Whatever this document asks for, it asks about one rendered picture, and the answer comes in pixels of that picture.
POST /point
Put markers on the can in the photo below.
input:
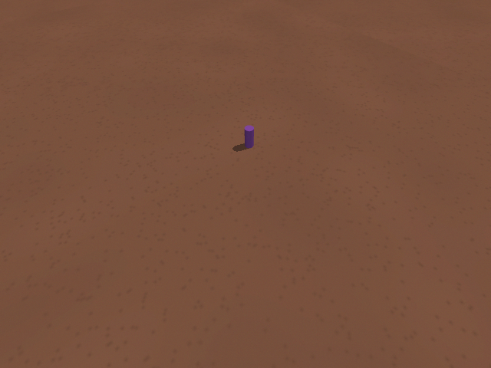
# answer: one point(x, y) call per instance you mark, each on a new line
point(249, 136)

